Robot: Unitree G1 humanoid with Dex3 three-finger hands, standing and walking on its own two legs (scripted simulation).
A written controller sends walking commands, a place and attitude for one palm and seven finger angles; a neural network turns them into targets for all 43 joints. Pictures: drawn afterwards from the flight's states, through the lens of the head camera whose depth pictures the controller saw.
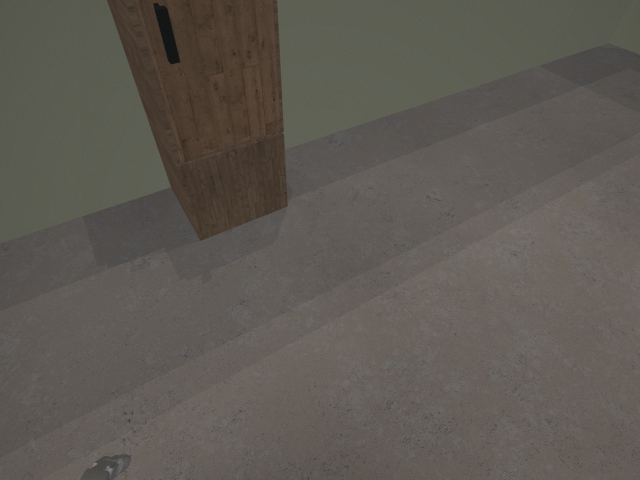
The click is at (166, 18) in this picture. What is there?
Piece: cupboard door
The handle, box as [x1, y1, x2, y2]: [153, 3, 179, 63]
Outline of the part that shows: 153,3 168,60 170,63 179,62 167,9 164,6 160,6 157,3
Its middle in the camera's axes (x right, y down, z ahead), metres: -0.41 -0.54 +1.01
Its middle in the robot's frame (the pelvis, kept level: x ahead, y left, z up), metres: +1.12 +0.47 +0.07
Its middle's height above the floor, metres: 0.84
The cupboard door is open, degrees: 0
